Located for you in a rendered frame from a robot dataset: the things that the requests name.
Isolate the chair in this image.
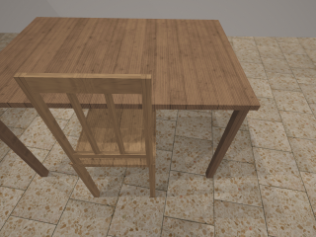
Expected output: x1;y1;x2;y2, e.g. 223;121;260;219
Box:
13;72;156;198

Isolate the table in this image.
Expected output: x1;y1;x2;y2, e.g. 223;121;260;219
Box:
0;17;261;179

